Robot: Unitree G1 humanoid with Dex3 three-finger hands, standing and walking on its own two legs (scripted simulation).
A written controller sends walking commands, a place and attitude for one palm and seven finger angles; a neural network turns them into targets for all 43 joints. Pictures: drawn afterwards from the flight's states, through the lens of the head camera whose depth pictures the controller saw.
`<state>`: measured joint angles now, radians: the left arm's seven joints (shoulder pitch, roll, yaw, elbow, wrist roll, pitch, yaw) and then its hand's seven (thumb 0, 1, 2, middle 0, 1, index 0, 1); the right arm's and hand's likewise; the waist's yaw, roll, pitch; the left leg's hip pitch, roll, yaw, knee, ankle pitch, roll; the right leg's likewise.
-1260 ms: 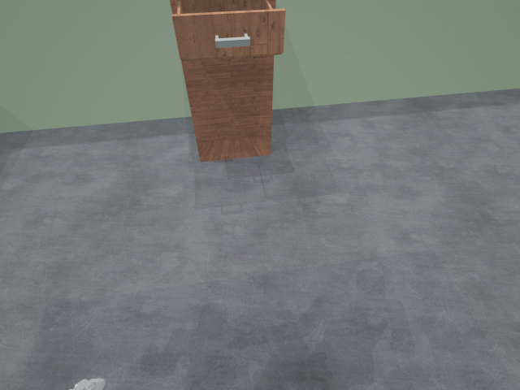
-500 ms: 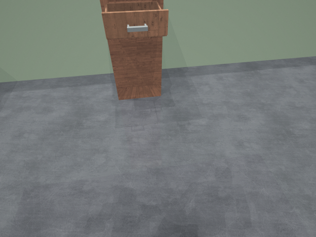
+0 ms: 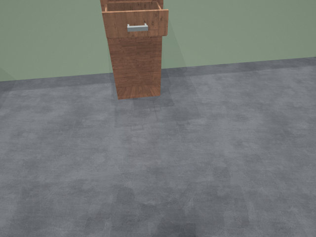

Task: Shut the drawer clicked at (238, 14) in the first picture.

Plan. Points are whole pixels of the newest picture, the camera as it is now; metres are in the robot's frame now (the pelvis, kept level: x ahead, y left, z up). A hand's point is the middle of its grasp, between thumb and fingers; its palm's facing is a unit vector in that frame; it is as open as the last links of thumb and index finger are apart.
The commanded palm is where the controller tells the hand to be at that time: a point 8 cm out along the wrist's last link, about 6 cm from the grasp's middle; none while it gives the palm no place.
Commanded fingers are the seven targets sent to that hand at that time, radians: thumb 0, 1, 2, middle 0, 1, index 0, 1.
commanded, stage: look at it before walking up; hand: left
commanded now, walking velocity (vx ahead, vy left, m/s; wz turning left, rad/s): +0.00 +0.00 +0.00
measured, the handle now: (137, 26) +1.16 +0.19 +0.03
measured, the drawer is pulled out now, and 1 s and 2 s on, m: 0.29 0.29 0.29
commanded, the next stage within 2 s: walk to a spot facing it in 0.18 s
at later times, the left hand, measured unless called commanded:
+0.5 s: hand out of the picture +0.05 +0.22 -0.18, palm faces -0.04 -0.97 -0.24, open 7.3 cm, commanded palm none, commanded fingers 0.00 0.90 0.90 -0.20 -0.30 -0.20 -0.30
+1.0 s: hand out of the picture +0.14 +0.16 -0.18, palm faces -0.10 -0.99 -0.12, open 7.3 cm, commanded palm none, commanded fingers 0.00 0.90 0.90 -0.20 -0.30 -0.20 -0.30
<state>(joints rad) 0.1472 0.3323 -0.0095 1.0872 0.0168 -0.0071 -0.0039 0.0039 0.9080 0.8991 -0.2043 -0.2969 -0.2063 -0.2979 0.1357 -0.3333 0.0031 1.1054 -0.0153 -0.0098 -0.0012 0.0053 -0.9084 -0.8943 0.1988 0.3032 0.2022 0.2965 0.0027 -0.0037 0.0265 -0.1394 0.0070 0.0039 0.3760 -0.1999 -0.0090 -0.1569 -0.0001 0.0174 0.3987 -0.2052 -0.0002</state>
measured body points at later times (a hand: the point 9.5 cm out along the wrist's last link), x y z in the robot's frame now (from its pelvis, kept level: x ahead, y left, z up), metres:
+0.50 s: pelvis +0.03 +0.01 -0.01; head +0.02 +0.01 +0.44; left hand +0.05 +0.27 -0.16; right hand +0.06 -0.26 -0.15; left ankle +0.00 +0.13 -0.74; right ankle +0.01 -0.12 -0.74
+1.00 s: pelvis +0.20 +0.00 -0.01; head +0.22 +0.01 +0.44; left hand +0.15 +0.21 -0.17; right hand +0.24 -0.24 -0.15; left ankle +0.34 +0.10 -0.71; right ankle +0.07 -0.10 -0.74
